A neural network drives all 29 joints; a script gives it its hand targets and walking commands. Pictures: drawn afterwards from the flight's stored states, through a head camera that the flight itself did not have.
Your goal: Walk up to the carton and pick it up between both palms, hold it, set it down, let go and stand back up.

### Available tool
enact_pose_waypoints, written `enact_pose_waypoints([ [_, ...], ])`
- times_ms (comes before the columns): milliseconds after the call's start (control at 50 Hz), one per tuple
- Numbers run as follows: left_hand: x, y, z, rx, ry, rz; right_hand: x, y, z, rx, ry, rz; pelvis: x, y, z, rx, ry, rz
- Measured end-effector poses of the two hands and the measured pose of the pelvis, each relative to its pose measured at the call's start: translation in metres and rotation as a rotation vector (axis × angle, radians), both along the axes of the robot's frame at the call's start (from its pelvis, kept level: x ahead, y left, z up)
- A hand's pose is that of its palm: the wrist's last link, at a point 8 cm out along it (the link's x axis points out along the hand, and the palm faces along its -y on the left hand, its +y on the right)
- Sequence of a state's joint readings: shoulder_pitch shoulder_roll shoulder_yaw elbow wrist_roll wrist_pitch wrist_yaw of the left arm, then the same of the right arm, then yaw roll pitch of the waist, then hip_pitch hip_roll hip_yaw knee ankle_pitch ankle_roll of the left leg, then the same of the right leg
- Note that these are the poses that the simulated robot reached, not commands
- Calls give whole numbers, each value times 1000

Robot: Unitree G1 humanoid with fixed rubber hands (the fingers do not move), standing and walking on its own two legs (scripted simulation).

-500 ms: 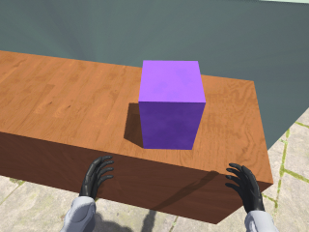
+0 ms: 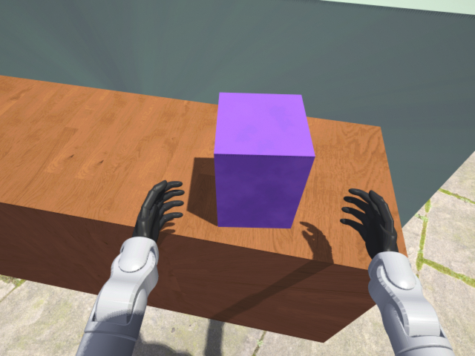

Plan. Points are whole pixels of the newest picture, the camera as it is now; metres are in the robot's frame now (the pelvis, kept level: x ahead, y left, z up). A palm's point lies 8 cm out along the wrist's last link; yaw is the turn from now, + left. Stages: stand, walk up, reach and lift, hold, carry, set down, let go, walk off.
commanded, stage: reach and lift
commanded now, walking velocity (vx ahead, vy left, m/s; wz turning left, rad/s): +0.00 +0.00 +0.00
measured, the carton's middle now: (257, 164) +0.47 +0.02 +0.03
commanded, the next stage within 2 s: none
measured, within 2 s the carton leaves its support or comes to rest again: neither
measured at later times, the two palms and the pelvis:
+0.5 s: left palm (154, 166) +0.36 +0.19 +0.12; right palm (374, 175) +0.38 -0.17 +0.12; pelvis +0.00 -0.01 +0.00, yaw +1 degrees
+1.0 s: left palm (167, 113) +0.43 +0.18 +0.17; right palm (371, 121) +0.44 -0.16 +0.18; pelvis -0.01 -0.01 +0.00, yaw +2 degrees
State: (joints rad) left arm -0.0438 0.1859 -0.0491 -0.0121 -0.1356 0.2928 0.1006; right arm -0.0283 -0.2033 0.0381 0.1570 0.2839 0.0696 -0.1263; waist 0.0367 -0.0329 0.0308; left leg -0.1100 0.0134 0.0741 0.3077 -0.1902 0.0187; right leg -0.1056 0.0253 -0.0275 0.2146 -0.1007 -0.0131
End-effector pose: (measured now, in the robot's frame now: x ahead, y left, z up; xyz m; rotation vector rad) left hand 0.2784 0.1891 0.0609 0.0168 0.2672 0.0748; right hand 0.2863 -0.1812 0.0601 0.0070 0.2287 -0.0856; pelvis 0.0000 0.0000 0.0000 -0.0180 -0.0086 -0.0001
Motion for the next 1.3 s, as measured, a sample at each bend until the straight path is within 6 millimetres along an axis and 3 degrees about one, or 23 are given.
enact_pose_waypoints([
  [200,19,5,19,-9,59,12,25,1,15,17,19,-20,-8,-2,0,6,-22,7],
  [300,49,1,17,-23,95,17,56,3,17,13,62,-20,-14,-5,-2,10,22,6],
  [440,79,-3,48,-23,21,18,86,8,46,4,0,-21,-8,-8,-1,6,42,16],
  [540,85,4,64,-22,7,33,92,9,61,3,-8,-19,-1,-9,0,5,36,22],
  [700,97,12,69,-8,35,37,102,7,60,-1,56,-24,-12,-8,-1,6,44,30],
  [820,120,1,79,-15,31,31,124,12,80,-9,37,-24,-17,-7,-3,5,99,29],
  [1040,158,-12,119,-8,-16,32,161,21,120,-19,31,-25,-8,-12,-2,3,157,41],
  [1140,161,-5,126,-11,-31,45,165,18,120,-13,39,-33,-3,-13,-1,1,153,48],
  [1300,165,6,119,3,-24,67,166,15,111,-11,61,-53,-5,-13,-2,-1,185,55],
])
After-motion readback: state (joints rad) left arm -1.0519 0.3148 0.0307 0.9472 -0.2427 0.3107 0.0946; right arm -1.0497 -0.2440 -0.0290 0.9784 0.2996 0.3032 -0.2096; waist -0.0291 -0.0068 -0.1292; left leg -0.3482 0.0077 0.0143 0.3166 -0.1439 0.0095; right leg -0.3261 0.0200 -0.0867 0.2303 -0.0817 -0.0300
